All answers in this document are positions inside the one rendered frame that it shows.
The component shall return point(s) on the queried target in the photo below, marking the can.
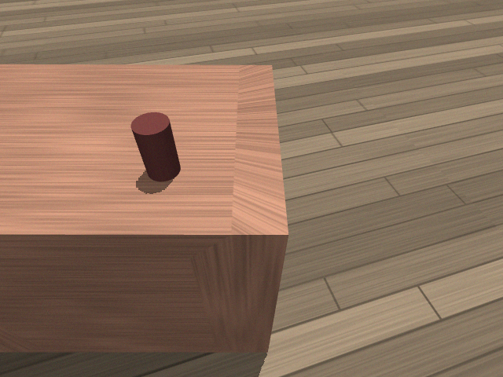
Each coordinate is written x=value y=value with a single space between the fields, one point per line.
x=153 y=134

